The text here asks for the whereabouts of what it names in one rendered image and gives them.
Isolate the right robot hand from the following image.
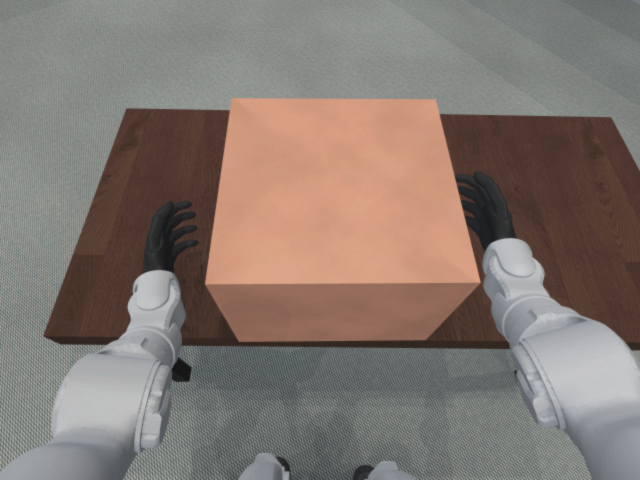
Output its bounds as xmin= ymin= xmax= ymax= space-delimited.
xmin=454 ymin=171 xmax=517 ymax=251

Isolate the robot right upper arm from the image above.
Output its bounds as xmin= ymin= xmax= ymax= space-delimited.
xmin=511 ymin=320 xmax=640 ymax=480

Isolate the left robot forearm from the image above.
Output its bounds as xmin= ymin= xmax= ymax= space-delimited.
xmin=52 ymin=270 xmax=186 ymax=437

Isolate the carton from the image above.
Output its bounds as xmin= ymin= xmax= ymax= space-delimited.
xmin=205 ymin=98 xmax=481 ymax=342

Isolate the left robot hand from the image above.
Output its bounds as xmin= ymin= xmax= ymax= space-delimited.
xmin=143 ymin=201 xmax=198 ymax=274

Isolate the robot left upper arm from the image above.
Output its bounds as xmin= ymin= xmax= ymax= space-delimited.
xmin=0 ymin=353 xmax=172 ymax=480

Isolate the table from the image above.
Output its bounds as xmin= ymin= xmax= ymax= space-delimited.
xmin=43 ymin=108 xmax=640 ymax=382

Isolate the robot left shin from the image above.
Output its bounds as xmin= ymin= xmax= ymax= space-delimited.
xmin=254 ymin=453 xmax=282 ymax=468

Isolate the robot right shin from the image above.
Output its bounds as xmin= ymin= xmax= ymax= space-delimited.
xmin=370 ymin=461 xmax=398 ymax=475

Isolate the robot shin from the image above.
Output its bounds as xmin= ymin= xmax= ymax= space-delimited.
xmin=254 ymin=453 xmax=282 ymax=468
xmin=370 ymin=461 xmax=398 ymax=475

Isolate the right robot forearm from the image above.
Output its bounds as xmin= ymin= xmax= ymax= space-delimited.
xmin=482 ymin=238 xmax=640 ymax=380

